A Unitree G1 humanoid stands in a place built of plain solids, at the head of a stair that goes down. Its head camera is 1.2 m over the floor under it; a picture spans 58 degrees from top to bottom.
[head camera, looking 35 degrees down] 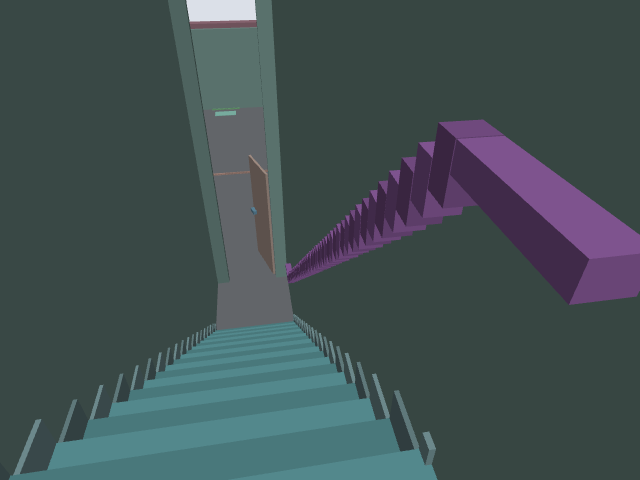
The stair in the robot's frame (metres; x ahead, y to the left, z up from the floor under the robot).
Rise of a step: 0.20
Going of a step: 0.23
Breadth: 1.29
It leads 9 degrees to the left of straight ahead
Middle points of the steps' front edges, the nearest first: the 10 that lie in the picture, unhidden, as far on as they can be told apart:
0.80 0.37 -0.20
1.03 0.41 -0.41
1.25 0.44 -0.61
1.48 0.48 -0.81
1.70 0.52 -1.02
1.93 0.55 -1.22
2.16 0.59 -1.43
2.38 0.63 -1.63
2.61 0.67 -1.83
2.83 0.70 -2.04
